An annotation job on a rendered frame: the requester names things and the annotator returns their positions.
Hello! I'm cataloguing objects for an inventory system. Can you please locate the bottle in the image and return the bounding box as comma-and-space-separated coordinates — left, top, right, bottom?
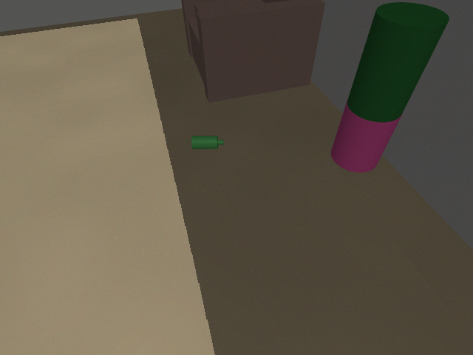
191, 136, 224, 149

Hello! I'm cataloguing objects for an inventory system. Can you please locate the armchair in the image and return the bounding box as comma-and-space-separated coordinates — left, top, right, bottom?
181, 0, 325, 103

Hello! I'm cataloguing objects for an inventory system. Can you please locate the potted plant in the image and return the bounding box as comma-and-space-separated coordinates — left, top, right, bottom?
331, 2, 449, 172

